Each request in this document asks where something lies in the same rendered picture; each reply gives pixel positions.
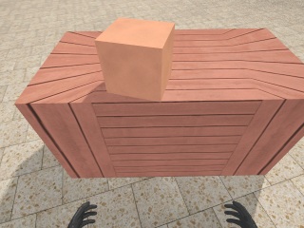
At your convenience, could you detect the carton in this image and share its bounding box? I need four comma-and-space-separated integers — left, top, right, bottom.
94, 17, 176, 102

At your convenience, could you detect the robot right hand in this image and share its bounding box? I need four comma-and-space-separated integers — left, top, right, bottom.
224, 200, 257, 228

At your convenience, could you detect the robot left hand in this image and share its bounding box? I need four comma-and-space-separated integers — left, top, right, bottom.
67, 201, 98, 228

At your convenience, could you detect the pedestal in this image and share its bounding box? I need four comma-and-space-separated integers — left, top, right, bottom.
14, 28, 304, 179

